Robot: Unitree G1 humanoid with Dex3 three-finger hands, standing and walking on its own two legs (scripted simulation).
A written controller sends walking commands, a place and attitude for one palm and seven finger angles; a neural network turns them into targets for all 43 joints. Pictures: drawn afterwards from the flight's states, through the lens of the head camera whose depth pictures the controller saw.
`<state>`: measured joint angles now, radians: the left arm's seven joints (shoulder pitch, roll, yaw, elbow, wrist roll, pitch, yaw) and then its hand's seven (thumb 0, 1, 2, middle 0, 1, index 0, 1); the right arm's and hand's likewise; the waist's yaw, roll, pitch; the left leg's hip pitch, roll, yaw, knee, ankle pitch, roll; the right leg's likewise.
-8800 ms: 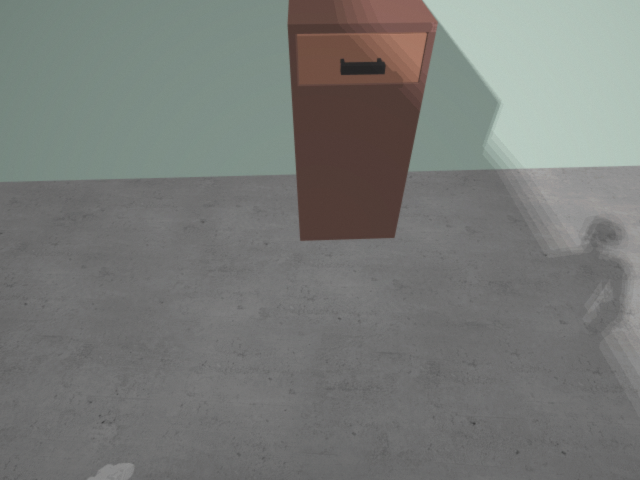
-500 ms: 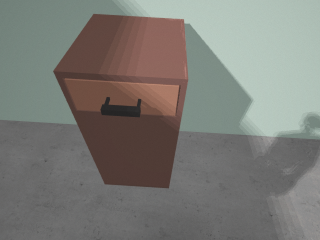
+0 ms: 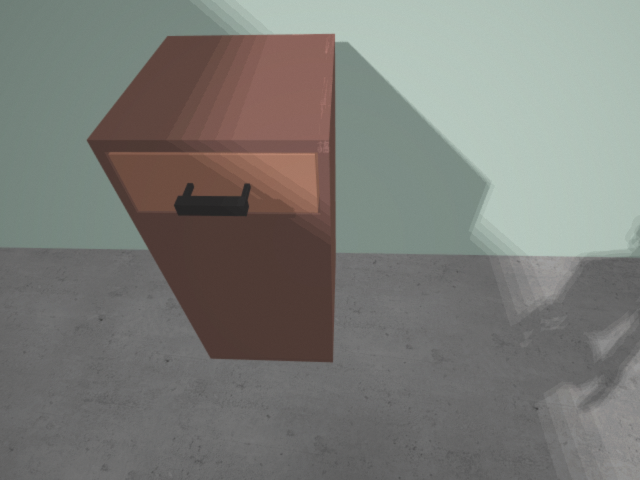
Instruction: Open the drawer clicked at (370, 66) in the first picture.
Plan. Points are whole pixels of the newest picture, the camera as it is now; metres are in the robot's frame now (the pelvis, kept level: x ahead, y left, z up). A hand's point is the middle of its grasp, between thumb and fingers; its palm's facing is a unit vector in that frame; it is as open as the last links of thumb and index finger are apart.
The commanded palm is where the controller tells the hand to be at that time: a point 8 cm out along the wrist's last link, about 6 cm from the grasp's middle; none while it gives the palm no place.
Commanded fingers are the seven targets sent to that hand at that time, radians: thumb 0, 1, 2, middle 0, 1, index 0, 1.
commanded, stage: come to a stop and stand still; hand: left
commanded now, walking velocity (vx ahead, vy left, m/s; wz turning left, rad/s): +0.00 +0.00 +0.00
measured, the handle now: (215, 197) +0.57 +0.24 +0.00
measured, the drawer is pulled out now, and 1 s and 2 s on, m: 0.00 0.00 0.00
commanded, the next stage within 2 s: look again from close up in 1.46 s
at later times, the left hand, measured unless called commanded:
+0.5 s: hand out of the picture -0.06 +0.18 -0.18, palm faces +0.06 -0.99 -0.16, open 7.3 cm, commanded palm none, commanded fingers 0.00 0.90 0.90 -0.20 -0.30 -0.20 -0.30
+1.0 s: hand out of the picture -0.03 +0.19 -0.17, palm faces +0.03 -0.99 -0.15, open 7.3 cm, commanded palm none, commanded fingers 0.00 0.90 0.90 -0.20 -0.30 -0.20 -0.30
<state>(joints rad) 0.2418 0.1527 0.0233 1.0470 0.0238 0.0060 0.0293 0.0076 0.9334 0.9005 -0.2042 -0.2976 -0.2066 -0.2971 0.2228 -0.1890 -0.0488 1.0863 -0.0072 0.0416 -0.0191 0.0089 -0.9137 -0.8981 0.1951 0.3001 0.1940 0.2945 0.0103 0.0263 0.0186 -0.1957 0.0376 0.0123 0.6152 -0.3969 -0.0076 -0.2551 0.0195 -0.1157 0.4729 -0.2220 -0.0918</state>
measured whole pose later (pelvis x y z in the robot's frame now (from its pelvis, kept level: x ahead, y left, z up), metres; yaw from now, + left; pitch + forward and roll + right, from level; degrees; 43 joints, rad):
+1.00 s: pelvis +0.00 +0.04 +0.00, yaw -1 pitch +0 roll +0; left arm 0.32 0.10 0.00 1.16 0.01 -0.01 0.04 0.01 0.91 0.90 -0.20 -0.30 -0.20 -0.30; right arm 0.36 -0.09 0.01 1.13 -0.01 -0.03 -0.04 0.01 -0.91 -0.90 0.20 0.30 0.20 0.29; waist 0.01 0.01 0.00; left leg -0.08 0.00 0.04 0.39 -0.31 0.01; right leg -0.25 0.00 -0.08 0.42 -0.18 -0.03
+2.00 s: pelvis +0.01 +0.06 +0.00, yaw -1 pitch -1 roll +0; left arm 0.29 0.13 -0.01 1.12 0.01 0.00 0.03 0.00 0.92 0.90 -0.20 -0.30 -0.20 -0.30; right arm 0.34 -0.15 0.04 1.08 -0.02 -0.03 -0.03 0.01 -0.92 -0.90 0.20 0.30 0.20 0.29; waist 0.00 0.04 0.02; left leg -0.07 -0.03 0.06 0.46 -0.37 0.05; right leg -0.25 -0.04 -0.06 0.53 -0.25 0.00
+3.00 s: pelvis -0.01 +0.03 -0.02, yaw -4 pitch +6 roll +2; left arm 0.22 0.37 -0.05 -0.06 0.97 0.13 0.25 0.00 0.09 0.56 -0.28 -0.82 -0.28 -0.82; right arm 0.13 -0.20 0.04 0.58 -0.02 0.12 0.00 0.02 -0.91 -0.90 0.20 0.30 0.20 0.30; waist 0.05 0.07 -0.05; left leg -0.31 0.00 0.08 0.62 -0.42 0.01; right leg -0.51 0.00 -0.03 0.69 -0.28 -0.04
